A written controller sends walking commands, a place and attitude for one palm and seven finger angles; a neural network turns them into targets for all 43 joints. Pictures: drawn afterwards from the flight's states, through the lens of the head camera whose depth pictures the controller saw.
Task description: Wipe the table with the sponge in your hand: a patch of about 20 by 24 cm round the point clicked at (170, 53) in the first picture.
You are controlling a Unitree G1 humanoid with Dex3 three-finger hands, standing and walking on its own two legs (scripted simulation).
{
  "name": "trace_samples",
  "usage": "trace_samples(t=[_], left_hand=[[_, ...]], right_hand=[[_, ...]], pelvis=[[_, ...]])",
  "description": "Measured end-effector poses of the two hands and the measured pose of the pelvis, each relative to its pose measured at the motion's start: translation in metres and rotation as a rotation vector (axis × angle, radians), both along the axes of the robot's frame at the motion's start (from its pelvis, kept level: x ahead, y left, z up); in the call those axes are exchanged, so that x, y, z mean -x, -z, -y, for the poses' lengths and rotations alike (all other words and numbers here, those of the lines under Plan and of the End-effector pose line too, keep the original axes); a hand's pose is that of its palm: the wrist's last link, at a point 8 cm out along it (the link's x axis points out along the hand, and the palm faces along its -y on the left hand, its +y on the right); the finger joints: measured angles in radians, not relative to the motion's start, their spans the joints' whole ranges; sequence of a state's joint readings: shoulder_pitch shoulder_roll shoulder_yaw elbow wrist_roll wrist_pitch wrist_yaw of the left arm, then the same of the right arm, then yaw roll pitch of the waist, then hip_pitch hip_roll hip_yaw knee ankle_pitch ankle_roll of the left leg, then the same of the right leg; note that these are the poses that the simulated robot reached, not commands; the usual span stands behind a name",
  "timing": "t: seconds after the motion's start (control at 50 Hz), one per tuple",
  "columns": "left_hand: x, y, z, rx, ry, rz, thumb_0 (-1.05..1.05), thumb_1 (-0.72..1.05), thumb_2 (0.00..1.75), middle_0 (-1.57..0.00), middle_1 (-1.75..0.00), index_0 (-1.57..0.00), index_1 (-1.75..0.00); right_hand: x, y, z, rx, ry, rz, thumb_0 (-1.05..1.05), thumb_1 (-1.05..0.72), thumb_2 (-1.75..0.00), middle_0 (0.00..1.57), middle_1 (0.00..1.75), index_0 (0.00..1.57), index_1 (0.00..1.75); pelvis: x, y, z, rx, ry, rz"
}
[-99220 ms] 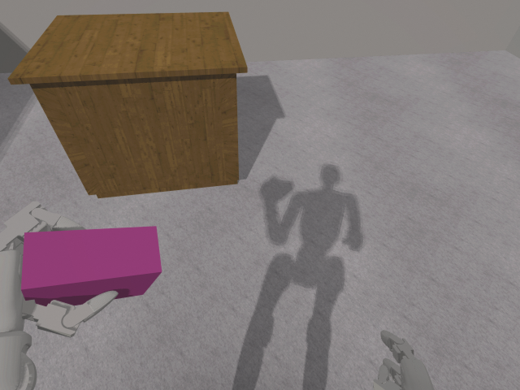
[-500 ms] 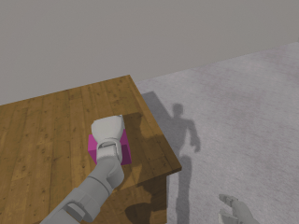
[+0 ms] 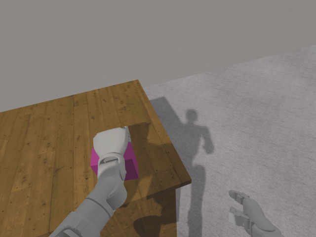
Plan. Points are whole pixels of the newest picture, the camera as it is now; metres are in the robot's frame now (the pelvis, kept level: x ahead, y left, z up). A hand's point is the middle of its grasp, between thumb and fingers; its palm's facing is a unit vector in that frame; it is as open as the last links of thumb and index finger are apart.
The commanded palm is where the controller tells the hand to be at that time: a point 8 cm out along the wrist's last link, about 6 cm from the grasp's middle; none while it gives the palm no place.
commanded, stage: wipe back along the third lane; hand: left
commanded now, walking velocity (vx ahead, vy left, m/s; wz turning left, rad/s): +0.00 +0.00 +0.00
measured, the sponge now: (118, 167) +0.32 +0.17 -0.01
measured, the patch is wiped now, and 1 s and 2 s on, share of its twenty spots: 1.00 1.00 1.00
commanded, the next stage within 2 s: slide back across to the middle lane in 0.02 s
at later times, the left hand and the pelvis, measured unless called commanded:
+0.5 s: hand (110, 154) +0.31 +0.17 +0.07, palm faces +0.07 -0.19 -0.98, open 9.8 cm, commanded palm +0.26 +0.19 +0.12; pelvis +0.00 +0.01 +0.00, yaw -2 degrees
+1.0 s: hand (94, 163) +0.28 +0.20 +0.07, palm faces +0.05 -0.20 -0.98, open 9.8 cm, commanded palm +0.25 +0.23 +0.11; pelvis +0.00 +0.01 +0.00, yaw -1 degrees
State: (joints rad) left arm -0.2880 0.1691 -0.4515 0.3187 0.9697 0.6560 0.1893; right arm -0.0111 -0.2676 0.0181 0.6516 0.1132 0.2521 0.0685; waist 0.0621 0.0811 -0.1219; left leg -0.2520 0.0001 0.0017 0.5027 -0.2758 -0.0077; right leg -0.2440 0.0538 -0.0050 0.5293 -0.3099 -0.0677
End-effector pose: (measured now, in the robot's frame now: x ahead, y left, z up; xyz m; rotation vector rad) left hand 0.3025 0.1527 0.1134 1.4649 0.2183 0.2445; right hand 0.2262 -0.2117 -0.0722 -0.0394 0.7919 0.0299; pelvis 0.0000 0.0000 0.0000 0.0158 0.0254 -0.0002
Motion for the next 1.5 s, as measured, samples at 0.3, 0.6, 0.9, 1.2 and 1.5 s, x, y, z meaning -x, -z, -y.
trace_samples(t=[0.3, 0.6, 0.9, 1.2, 1.5], left_hand=[[-0.001, -0.002, -0.006, 0.031, 0.005, 0.003, 0.0, -0.51, 1.03, -0.74, -1.46, -0.78, -1.47], [0.024, -0.012, -0.032, 0.123, -0.003, 0.042, 0.0, -0.51, 1.03, -0.74, -1.46, -0.78, -1.47], [0.041, -0.011, -0.053, 0.122, -0.026, 0.025, 0.0, -0.52, 1.03, -0.75, -1.44, -0.79, -1.45], [0.024, -0.004, -0.053, 0.036, -0.04, -0.04, 0.0, -0.56, 1.03, -0.8, -1.4, -0.84, -1.4], [-0.006, -0.002, -0.063, -0.002, -0.052, -0.104, 0.0, -0.6, 1.05, -0.84, -1.37, -0.88, -1.38]], right_hand=[[0.006, 0.005, -0.009, -0.002, 0.003, -0.016, 0.01, -0.91, -0.9, 0.2, 0.29, 0.2, 0.3], [0.016, -0.003, 0.006, 0.044, 0.054, 0.013, 0.01, -0.91, -0.9, 0.2, 0.29, 0.2, 0.3], [0.009, -0.007, 0.0, 0.051, 0.039, 0.056, 0.01, -0.91, -0.9, 0.2, 0.29, 0.2, 0.3], [0.021, 0.006, 0.003, 0.074, 0.039, 0.018, 0.01, -0.91, -0.9, 0.2, 0.29, 0.2, 0.3], [0.066, 0.028, 0.036, 0.128, 0.1, -0.082, 0.01, -0.91, -0.9, 0.2, 0.29, 0.2, 0.3]], pelvis=[[0.0, 0.001, -0.004, -0.001, 0.005, 0.001], [0.001, -0.002, -0.006, 0.001, 0.029, 0.036], [0.004, -0.003, -0.006, 0.002, 0.03, 0.042], [0.01, -0.003, -0.002, 0.001, 0.018, 0.025], [0.019, 0.0, 0.01, -0.001, 0.003, -0.019]])
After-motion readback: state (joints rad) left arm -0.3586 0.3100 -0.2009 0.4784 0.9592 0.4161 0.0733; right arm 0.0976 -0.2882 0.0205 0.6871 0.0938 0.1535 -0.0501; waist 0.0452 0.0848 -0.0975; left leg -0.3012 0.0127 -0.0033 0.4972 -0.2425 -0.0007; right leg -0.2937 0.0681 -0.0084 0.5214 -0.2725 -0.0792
